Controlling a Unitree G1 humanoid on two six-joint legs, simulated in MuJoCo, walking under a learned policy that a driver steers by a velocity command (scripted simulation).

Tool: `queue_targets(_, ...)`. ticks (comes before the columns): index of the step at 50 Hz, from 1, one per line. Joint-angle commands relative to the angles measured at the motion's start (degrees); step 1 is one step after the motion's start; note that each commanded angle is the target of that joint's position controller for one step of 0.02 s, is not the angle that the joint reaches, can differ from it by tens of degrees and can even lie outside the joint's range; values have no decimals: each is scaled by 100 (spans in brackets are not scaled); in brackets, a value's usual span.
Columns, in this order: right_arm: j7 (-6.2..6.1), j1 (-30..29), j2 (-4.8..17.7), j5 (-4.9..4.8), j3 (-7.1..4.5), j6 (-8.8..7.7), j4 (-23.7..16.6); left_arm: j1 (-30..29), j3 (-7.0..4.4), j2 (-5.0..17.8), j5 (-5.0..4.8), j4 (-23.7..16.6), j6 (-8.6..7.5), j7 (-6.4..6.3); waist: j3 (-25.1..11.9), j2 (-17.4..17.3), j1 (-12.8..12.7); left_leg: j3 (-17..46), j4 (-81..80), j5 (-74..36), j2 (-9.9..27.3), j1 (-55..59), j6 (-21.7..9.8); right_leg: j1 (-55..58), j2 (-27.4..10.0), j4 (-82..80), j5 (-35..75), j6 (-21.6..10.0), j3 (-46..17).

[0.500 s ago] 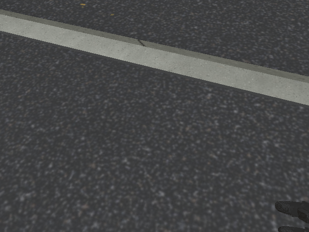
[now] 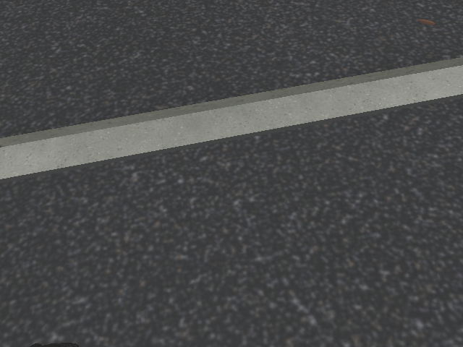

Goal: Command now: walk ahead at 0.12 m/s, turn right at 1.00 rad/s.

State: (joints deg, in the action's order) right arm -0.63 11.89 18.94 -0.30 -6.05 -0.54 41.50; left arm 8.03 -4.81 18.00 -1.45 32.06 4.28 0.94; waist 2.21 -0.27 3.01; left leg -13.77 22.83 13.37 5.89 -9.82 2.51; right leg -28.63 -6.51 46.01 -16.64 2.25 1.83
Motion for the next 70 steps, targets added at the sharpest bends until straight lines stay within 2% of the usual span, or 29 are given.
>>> queue_targets(1,91,-637,912,-185,-257,-67,-406,131,-248,530,-16,-355,34,43,-550,-760,-428,534,5,-1227,1301,267,-792,903,332,-1188,383,-333,421)
queue_targets(2,109,-481,680,-203,-207,-56,-333,638,-387,738,0,-167,34,-7,-782,-400,-620,213,996,-1451,1009,-53,-517,1803,592,-1677,657,-562,373)
queue_targets(3,126,-300,413,-52,-121,-42,-381,1334,-625,1418,-20,-29,-7,-101,-714,969,-835,-91,2947,429,419,-1654,-25,3123,-63,-2296,2474,-1064,-1047)
queue_targets(4,87,-387,41,239,40,-79,-908,1033,-657,2125,76,-306,-131,-135,-1104,2291,-290,567,4638,2708,-438,-3671,326,3807,-1276,-2206,3206,-2289,-3609)
queue_targets(5,31,-751,459,168,-51,-136,-899,1048,-592,1752,191,-369,-343,-8,-1618,1335,-781,1636,5181,2424,-416,-3867,240,3552,-1529,-2634,2436,-2555,-3834)
queue_targets(6,-11,-1035,575,18,-76,-174,-946,946,-487,1526,183,-288,-465,3,-1233,1033,-682,1781,5071,1893,-362,-3893,41,3283,-1235,-2730,1910,-2244,-3402)
queue_targets(7,-74,-993,617,46,-109,-186,-857,662,-422,1296,58,-264,-487,-40,-919,693,-500,1863,4731,1364,-254,-3839,-47,2935,-899,-2714,1580,-1877,-2971)
queue_targets(8,-133,-901,693,122,-137,-166,-782,321,-344,1119,-18,-316,-441,-100,-802,662,-321,1909,4420,1000,-201,-3602,-40,2579,-702,-2651,1647,-1657,-2655)
queue_targets(10,-116,-788,647,175,-136,-125,-708,-78,-287,1057,80,-450,-377,-223,-871,743,-99,1841,4222,462,-406,-2985,27,1989,-371,-2579,2335,-1515,-2302)
queue_targets(15,-75,-955,275,116,9,-77,-708,150,-309,1088,3,-319,-313,-361,-1010,639,-177,1990,3113,159,-866,-2773,228,2011,-65,-2272,2613,-1429,-2550)
queue_targets(26,41,-856,449,24,-69,-232,-702,-233,-279,968,-62,-471,-144,-330,-907,1031,-126,2154,140,-494,-998,-808,-12,1687,508,-1428,2220,-1009,-3695)
queue_targets(27,24,-720,606,58,-124,-220,-672,-23,-205,719,-52,-465,-134,-317,-1104,511,-188,2490,-196,-1209,-333,130,-258,1177,846,-808,635,-769,-3353)
queue_targets(28,-28,-986,924,145,-144,-143,-835,559,-87,307,40,-409,-133,-299,-1214,-1048,-620,3773,-195,-2539,963,960,-883,152,1655,444,-1878,-447,-2238)
queue_targets(29,-15,-618,804,290,-148,-130,-761,588,-247,900,7,-477,-189,-287,-1105,-1691,-563,4951,-371,-2695,1767,756,-1734,-615,1564,1549,-2344,-122,-1758)
queue_targets(30,-48,-580,575,203,-104,-136,-804,604,-338,1266,3,-346,-201,-275,-986,-1170,-461,4596,-534,-1021,1650,748,-1732,-936,1063,2062,-1677,29,-1512)
queue_targets(32,-176,-619,485,4,-78,-78,-833,396,-315,1126,2,-278,-160,-262,-685,-971,-334,3741,-826,1656,937,695,-1116,-1442,737,2290,-692,45,-1070)
queue_targets(40,-155,329,711,85,-94,-358,-543,-68,-98,583,-33,-457,-407,-113,-192,-754,83,2490,-1511,2334,1137,832,-1037,-2363,-51,2726,156,95,-423)
queue_targets(41,-15,679,848,353,-77,-302,-387,-423,-29,544,640,-502,-235,221,-69,9,82,2164,-1594,2347,1268,357,-959,-2018,242,2513,347,-35,-383)
queue_targets(45,62,568,919,264,-106,-361,-313,-401,-40,517,354,-428,-153,532,155,-841,-86,1328,-1755,2107,1439,426,-745,-1870,62,1747,714,-153,-309)
queue_targets(51,18,986,1062,316,-136,-228,-3,-1137,101,455,368,-547,-223,574,604,-834,97,144,-1649,1446,1509,920,-608,-1110,91,111,-436,-790,486)
queue_targets(53,52,975,1194,277,-131,-156,73,-455,66,546,354,-310,-259,431,235,-780,-308,-296,-412,-1764,1469,925,-607,105,729,-209,-987,-1063,1018)
queue_targets(54,95,877,1270,181,-118,-108,79,724,-34,632,310,92,-333,302,-406,-438,-963,-624,1387,-3929,1311,624,-596,1567,1224,-564,-720,-1221,1115)
queue_targets(55,133,792,1174,186,-38,-112,-56,2262,-225,969,317,652,-379,190,-1306,245,-1666,-610,3689,-3680,1090,-733,-453,3737,1388,-894,-896,-1341,547)
queue_targets(56,239,543,80,317,245,-183,-655,1969,-371,1889,219,577,-362,99,-1032,2302,-1121,-229,5456,1709,49,-3416,-39,4453,-357,-2411,-3233,-1785,-2921)
queue_targets(57,261,-518,507,415,188,-274,-1078,1869,-354,1910,120,314,-417,44,-1097,1419,-1376,1310,6085,1650,-332,-4307,44,4295,-630,-3347,-3088,-2004,-4889)
queue_targets(60,242,-168,626,380,259,-394,-868,1601,-219,1373,311,564,-519,-65,-176,277,-660,1521,5215,597,303,-3961,-122,3124,-407,-3035,-969,-1855,-3251)
queue_targets(63,294,148,568,437,306,-149,-658,1165,30,819,234,581,-732,-63,47,346,-231,1440,4509,338,380,-3224,-20,2078,44,-3435,-225,-1862,-2478)
queue_targets(67,370,-963,236,322,469,-170,-950,1504,76,722,215,952,-932,-39,610,84,-398,974,2769,-789,61,-3190,-20,1970,415,-3792,2577,-1733,-1652)
queue_targets(70,391,-1193,-125,244,609,-310,-935,1837,92,761,71,1357,-984,-83,380,110,-586,609,1362,-2153,-438,-1922,-350,2088,420,-3678,5120,-1320,-1182)
